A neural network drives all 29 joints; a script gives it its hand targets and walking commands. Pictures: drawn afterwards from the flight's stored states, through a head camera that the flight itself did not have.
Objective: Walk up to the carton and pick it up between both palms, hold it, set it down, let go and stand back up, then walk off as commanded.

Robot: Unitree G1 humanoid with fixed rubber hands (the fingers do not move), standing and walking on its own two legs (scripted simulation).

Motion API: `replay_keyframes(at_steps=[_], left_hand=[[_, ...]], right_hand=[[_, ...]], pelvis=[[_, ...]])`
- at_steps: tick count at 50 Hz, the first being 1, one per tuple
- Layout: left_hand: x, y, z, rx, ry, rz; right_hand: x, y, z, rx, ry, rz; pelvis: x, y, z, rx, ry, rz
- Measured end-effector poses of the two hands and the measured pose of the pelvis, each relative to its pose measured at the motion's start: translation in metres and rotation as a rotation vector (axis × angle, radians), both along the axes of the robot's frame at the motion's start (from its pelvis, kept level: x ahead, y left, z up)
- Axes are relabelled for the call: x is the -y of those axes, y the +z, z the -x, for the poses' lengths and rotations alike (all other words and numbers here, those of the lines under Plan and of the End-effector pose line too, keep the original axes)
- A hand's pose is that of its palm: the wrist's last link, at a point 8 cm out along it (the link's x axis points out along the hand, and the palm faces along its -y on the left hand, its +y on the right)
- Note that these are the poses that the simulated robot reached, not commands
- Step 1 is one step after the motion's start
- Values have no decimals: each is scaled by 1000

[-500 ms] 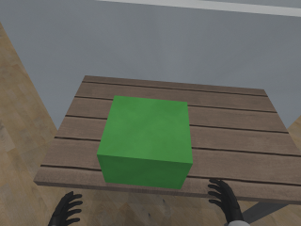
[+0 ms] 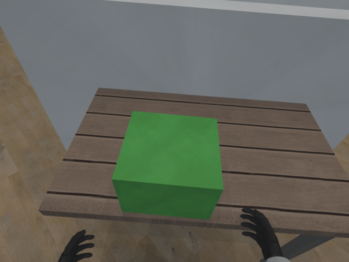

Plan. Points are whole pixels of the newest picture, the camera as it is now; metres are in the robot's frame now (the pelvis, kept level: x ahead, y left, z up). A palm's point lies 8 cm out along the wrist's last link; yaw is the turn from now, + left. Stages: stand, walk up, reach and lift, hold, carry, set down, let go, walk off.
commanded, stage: let go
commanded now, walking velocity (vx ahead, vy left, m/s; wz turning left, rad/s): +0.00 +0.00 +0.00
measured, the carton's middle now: (170, 164) +0.38 -0.01 -0.01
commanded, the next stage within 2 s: stand in 0.22 s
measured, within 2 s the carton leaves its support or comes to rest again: neither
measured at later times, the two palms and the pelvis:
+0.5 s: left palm out of the picture +0.14 +0.25 -0.10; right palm (268, 247) +0.17 -0.22 -0.03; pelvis +0.00 +0.01 +0.00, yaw +0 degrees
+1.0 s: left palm out of the picture +0.11 +0.27 -0.12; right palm (267, 246) +0.18 -0.21 -0.03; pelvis +0.01 +0.02 +0.00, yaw +0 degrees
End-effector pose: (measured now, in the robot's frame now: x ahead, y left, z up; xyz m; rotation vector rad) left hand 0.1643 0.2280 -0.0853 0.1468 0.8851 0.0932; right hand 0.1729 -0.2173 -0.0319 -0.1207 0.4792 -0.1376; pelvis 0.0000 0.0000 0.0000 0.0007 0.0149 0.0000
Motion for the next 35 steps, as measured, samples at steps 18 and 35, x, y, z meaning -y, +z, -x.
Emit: replay_keyframes(at_steps=[18,35], left_hand=[[-5,-2,6,8,-21,-31],[-44,-38,50,-143,6,-14]], right_hand=[[0,0,0,1,35,33],[-5,3,-3,-35,46,119]], pelvis=[[-1,-1,0,28,-1,3],[-23,-5,-9,36,0,30]])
